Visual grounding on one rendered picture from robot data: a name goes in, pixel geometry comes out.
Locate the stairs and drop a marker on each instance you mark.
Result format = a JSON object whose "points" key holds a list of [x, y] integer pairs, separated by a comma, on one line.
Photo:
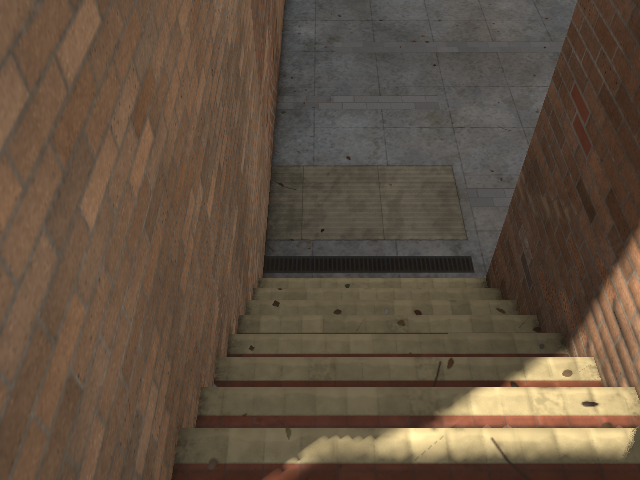
{"points": [[404, 379]]}

